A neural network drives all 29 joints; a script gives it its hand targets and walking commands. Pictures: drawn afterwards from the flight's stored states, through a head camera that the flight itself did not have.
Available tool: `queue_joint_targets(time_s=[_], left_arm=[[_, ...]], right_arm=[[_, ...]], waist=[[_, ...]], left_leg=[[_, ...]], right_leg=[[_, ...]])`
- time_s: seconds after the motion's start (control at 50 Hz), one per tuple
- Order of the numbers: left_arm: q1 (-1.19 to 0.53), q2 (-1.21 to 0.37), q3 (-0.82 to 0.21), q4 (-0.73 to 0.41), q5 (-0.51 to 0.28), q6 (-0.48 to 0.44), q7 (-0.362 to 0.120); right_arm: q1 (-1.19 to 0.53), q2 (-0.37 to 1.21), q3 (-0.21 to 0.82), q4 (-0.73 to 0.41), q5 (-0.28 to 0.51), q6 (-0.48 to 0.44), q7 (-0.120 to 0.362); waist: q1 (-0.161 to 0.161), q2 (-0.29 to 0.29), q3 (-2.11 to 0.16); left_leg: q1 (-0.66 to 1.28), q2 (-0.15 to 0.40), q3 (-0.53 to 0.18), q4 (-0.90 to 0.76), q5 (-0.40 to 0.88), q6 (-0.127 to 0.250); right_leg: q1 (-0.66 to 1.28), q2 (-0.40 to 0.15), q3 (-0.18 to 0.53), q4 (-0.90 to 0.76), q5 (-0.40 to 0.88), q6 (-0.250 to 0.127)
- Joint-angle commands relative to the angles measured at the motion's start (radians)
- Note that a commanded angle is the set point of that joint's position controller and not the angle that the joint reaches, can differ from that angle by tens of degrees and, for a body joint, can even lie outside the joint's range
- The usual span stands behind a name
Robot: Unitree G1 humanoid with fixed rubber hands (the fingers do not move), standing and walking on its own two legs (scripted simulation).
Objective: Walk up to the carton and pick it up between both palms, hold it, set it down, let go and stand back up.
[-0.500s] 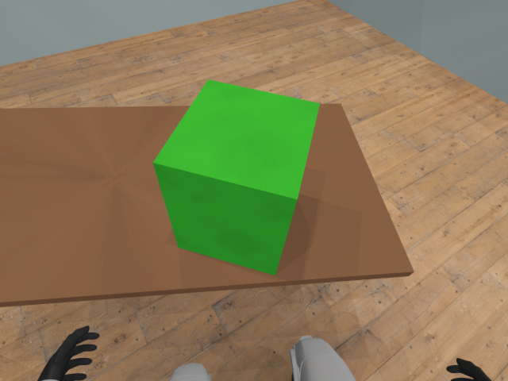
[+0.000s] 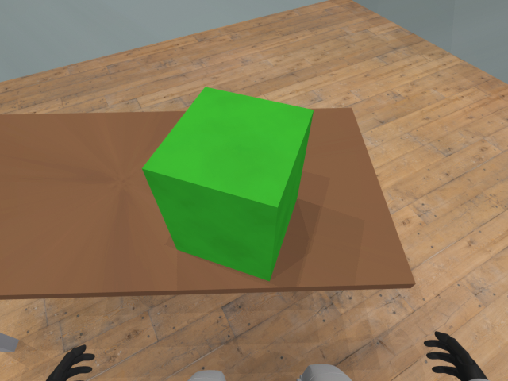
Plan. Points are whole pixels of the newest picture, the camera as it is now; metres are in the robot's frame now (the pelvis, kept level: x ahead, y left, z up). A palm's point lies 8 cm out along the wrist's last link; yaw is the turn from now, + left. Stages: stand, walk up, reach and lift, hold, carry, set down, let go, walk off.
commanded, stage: walk up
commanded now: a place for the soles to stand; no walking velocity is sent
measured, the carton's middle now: (238, 186) +0.42 +0.05 +0.02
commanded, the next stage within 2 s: none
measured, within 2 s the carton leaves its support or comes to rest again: neither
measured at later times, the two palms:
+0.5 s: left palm out of the picture +0.09 +0.31 -0.09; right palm out of the picture +0.08 -0.30 -0.09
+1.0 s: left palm out of the picture +0.08 +0.37 -0.10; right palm out of the picture +0.04 -0.28 -0.09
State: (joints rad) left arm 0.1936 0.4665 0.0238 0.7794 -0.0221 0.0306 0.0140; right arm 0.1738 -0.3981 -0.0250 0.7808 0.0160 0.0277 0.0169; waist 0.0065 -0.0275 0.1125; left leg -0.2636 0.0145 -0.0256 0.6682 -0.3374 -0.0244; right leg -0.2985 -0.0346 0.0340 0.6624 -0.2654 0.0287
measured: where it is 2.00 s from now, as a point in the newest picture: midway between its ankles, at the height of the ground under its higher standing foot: outside the picture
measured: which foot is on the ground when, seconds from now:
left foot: down 0.00-1.00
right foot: down 0.00-0.98, up 1.00-1.00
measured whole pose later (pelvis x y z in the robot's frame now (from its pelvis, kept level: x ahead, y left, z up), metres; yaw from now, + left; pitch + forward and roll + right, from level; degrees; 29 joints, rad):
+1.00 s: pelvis -0.04 +0.05 +0.00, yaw +1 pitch -3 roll +1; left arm 0.05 0.42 0.06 0.93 0.01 0.04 0.03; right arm 0.16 -0.42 -0.10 0.95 -0.01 0.04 0.02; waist 0.00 -0.03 0.14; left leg -0.23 -0.03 0.00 0.61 -0.34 0.01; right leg -0.36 -0.11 0.08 0.63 -0.25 0.04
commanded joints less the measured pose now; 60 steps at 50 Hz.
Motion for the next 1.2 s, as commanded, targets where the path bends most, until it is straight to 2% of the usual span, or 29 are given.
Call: queue_joint_targets(time_s=[0.0, 0.04, 0.08, 0.12, 0.14, 0.16, 0.26, 0.3, 0.34, 0.36, 0.46, 0.54, 0.62, 0.66, 0.74, 0.78, 0.8, 0.84, 0.86, 0.88, 0.92, 0.94, 0.96, 0.98, 1.0, 1.04, 1.12, 1.16, 1.18], left_arm=[[-0.102, 0.183, 0.041, -0.048, 0.001, -0.046, -0.005], [-0.132, 0.183, 0.039, -0.021, -0.006, -0.043, -0.016], [-0.133, 0.203, 0.041, 0.022, 0.005, -0.052, -0.022], [-0.140, 0.180, 0.042, 0.058, -0.007, -0.060, -0.021], [-0.144, 0.189, 0.044, 0.076, -0.005, -0.062, -0.018], [-0.152, 0.176, 0.031, 0.079, 0.003, -0.065, -0.020], [-0.178, 0.161, 0.044, 0.153, 0.003, -0.055, -0.020], [-0.144, 0.121, 0.038, 0.169, 0.003, -0.057, -0.022], [-0.126, 0.119, 0.041, 0.211, 0.004, -0.060, -0.016], [-0.146, 0.106, 0.028, 0.208, 0.001, -0.061, -0.017], [-0.126, 0.117, 0.039, 0.237, 0.004, -0.065, -0.010], [-0.146, 0.122, 0.043, 0.237, 0.014, -0.062, -0.006], [-0.126, 0.177, 0.066, 0.208, 0.010, -0.067, 0.016], [-0.107, 0.169, 0.078, 0.182, 0.012, -0.054, 0.023], [-0.109, 0.155, 0.071, 0.140, 0.011, -0.043, 0.025], [-0.157, 0.215, 0.090, 0.126, 0.028, -0.032, 0.028], [-0.153, 0.216, 0.096, 0.116, 0.031, -0.031, 0.033], [-0.200, 0.235, 0.108, 0.087, 0.042, -0.024, 0.025], [-0.188, 0.217, 0.099, 0.080, 0.041, -0.020, 0.032], [-0.198, 0.208, 0.103, 0.071, 0.051, -0.021, 0.035], [-0.184, 0.145, 0.076, 0.075, 0.034, 0.002, 0.022], [-0.146, 0.083, 0.067, 0.069, 0.036, 0.005, 0.015], [-0.122, 0.027, 0.042, 0.077, 0.022, 0.006, 0.013], [-0.119, 0.100, 0.072, 0.079, 0.012, 0.007, 0.024], [-0.113, 0.120, 0.073, 0.099, 0.021, 0.008, 0.026], [-0.055, 0.096, 0.069, 0.117, 0.021, -0.010, 0.013], [-0.113, 0.045, 0.051, 0.125, 0.024, -0.038, 0.012], [-0.085, 0.058, 0.060, 0.150, 0.041, -0.047, 0.016], [-0.053, 0.056, 0.057, 0.166, 0.041, -0.049, 0.018]], right_arm=[[-0.035, -0.206, -0.047, -0.018, 0.013, -0.024, -0.018], [-0.101, -0.216, -0.043, 0.006, 0.013, -0.030, -0.013], [-0.112, -0.207, -0.044, 0.032, 0.024, -0.036, -0.010], [-0.118, -0.223, -0.047, 0.076, 0.010, -0.045, -0.002], [-0.137, -0.219, -0.039, 0.095, 0.017, -0.047, -0.001], [-0.130, -0.203, -0.042, 0.107, 0.019, -0.050, -0.004], [-0.152, -0.196, -0.050, 0.168, 0.011, -0.058, -0.005], [-0.152, -0.227, -0.049, 0.196, 0.004, -0.058, -0.012], [-0.190, -0.199, -0.044, 0.196, 0.018, -0.065, -0.011], [-0.181, -0.197, -0.038, 0.211, 0.012, -0.070, -0.010], [-0.139, -0.149, -0.039, 0.247, 0.018, -0.063, -0.013], [-0.145, -0.163, -0.042, 0.259, 0.022, -0.064, -0.013], [-0.125, -0.198, -0.068, 0.214, -0.004, -0.043, -0.015], [-0.107, -0.205, -0.071, 0.203, -0.006, -0.032, -0.010], [-0.087, -0.205, -0.076, 0.159, -0.003, -0.012, -0.008], [-0.064, -0.167, -0.074, 0.145, -0.007, 0.005, -0.006], [-0.055, -0.180, -0.086, 0.144, -0.020, 0.012, -0.006], [0.030, -0.183, -0.099, 0.144, -0.032, 0.020, -0.006], [0.030, -0.194, -0.105, 0.125, -0.033, 0.017, -0.004], [0.073, -0.189, -0.108, 0.114, -0.020, 0.012, -0.001], [0.062, -0.153, -0.099, 0.108, -0.024, -0.017, 0.007], [0.006, -0.219, -0.114, 0.095, -0.037, -0.019, 0.003], [-0.102, -0.247, -0.104, 0.057, -0.038, -0.034, -0.003], [-0.125, -0.283, -0.115, 0.024, -0.040, -0.035, -0.003], [-0.148, -0.253, -0.109, 0.016, -0.046, -0.043, -0.005], [-0.122, -0.178, -0.079, 0.044, -0.043, -0.048, -0.013], [0.026, -0.181, -0.079, 0.095, -0.026, -0.058, -0.026], [0.046, -0.186, -0.080, 0.111, -0.024, -0.060, -0.034], [0.005, -0.176, -0.075, 0.107, -0.020, -0.057, -0.035]], waist=[[-0.033, 0.059, -0.127], [-0.006, 0.006, -0.103], [-0.023, -0.063, -0.117], [-0.020, 0.037, -0.096], [0.008, -0.004, -0.111], [-0.006, 0.006, -0.088], [-0.003, -0.010, -0.139], [0.016, 0.075, -0.117], [0.014, 0.077, -0.146], [0.017, 0.008, -0.124], [0.006, 0.062, -0.099], [0.001, -0.003, -0.153], [-0.010, 0.007, -0.157], [-0.016, 0.082, -0.198], [0.002, -0.041, -0.205], [-0.015, -0.150, -0.120], [0.001, -0.134, -0.132], [-0.012, -0.178, -0.126], [-0.007, -0.172, -0.122], [-0.031, -0.186, -0.126], [-0.039, -0.064, -0.158], [-0.014, 0.117, -0.111], [0.033, 0.215, -0.101], [-0.009, 0.225, -0.102], [-0.002, 0.153, -0.054], [0.023, 0.144, -0.080], [-0.036, 0.159, -0.093], [-0.033, 0.150, -0.169], [-0.015, 0.194, -0.196]], left_leg=[[0.135, 0.086, -0.089, -0.163, 0.107, 0.053], [0.022, 0.113, -0.120, -0.256, 0.009, 0.060], [0.160, 0.116, -0.099, -0.240, 0.068, 0.068], [0.087, 0.113, -0.105, -0.302, 0.095, 0.064], [0.036, 0.110, -0.116, -0.314, 0.066, 0.063], [0.110, 0.095, -0.077, -0.308, 0.122, 0.054], [0.125, 0.105, -0.083, -0.377, 0.070, 0.054], [0.088, 0.133, -0.106, -0.378, 0.094, 0.047], [0.064, 0.137, -0.112, -0.419, 0.015, 0.058], [0.055, 0.126, -0.094, -0.410, 0.096, 0.048], [0.062, 0.106, -0.061, -0.401, 0.151, 0.036], [0.124, 0.098, -0.061, -0.390, 0.116, 0.033], [0.122, 0.106, -0.050, -0.264, 0.386, 0.054], [0.096, 0.105, -0.043, -0.243, 0.356, 0.081], [0.074, 0.070, -0.050, -0.134, 0.304, 0.069], [0.048, -0.003, -0.013, 0.024, 0.055, 0.044], [0.023, -0.022, -0.022, 0.096, -0.094, 0.042], [0.023, -0.003, -0.035, 0.262, -0.187, 0.038], [-0.026, 0.027, -0.056, 0.212, -0.171, 0.042], [-0.017, 0.047, -0.056, 0.022, -0.098, 0.051], [0.080, 0.020, -0.047, -0.350, 0.024, 0.048], [0.109, 0.154, -0.236, -0.423, 0.009, 0.082], [0.003, 0.273, -0.367, -0.476, 0.006, 0.138], [-0.149, 0.319, -0.413, -0.493, -0.158, 0.231], [-0.202, 0.310, -0.384, -0.510, -0.161, 0.245], [0.022, 0.195, -0.212, -0.417, 0.028, 0.191], [0.306, 0.233, -0.194, -0.306, 0.605, 0.164], [0.310, 0.225, -0.181, -0.270, 0.756, 0.107], [0.281, 0.205, -0.109, -0.261, 0.689, 0.093]], right_leg=[[-0.041, -0.159, 0.184, -0.232, 0.039, -0.083], [0.054, -0.102, 0.108, -0.290, -0.063, -0.052], [-0.026, -0.113, 0.145, -0.325, -0.082, -0.049], [0.061, -0.102, 0.116, -0.322, -0.019, -0.039], [0.118, -0.088, 0.084, -0.318, -0.004, -0.041], [0.043, -0.117, 0.135, -0.350, -0.010, -0.057], [0.092, -0.098, 0.088, -0.361, -0.017, -0.038], [0.131, -0.091, 0.072, -0.353, 0.051, -0.037], [0.163, -0.072, 0.065, -0.334, 0.055, -0.035], [0.167, -0.082, 0.074, -0.372, 0.076, -0.028], [0.176, -0.098, 0.080, -0.375, 0.110, -0.029], [0.144, -0.092, 0.077, -0.378, 0.069, -0.030], [0.127, -0.122, 0.083, -0.279, 0.335, -0.062], [0.147, -0.115, 0.075, -0.213, 0.265, -0.067], [0.084, -0.145, 0.126, -0.256, 0.202, -0.110], [-0.006, -0.237, 0.237, -0.328, 0.148, -0.181], [-0.018, -0.288, 0.310, -0.353, 0.083, -0.227], [-0.095, -0.340, 0.282, -0.364, 0.029, -0.268], [-0.036, -0.318, 0.262, -0.332, 0.069, -0.256], [0.022, -0.283, 0.202, -0.262, 0.105, -0.190], [0.055, -0.132, 0.072, -0.085, 0.082, -0.108], [-0.047, -0.051, 0.013, 0.055, -0.054, -0.052], [-0.058, 0.026, 0.050, 0.082, -0.246, -0.016], [0.025, 0.031, 0.117, 0.190, -0.280, -0.023], [0.066, 0.005, 0.131, 0.216, -0.251, -0.030], [-0.010, 0.014, 0.089, 0.144, -0.180, -0.038], [-0.050, 0.005, 0.038, -0.159, -0.132, -0.032], [0.112, 0.001, 0.029, -0.335, 0.072, -0.045], [0.178, 0.007, 0.036, -0.358, 0.182, -0.046]])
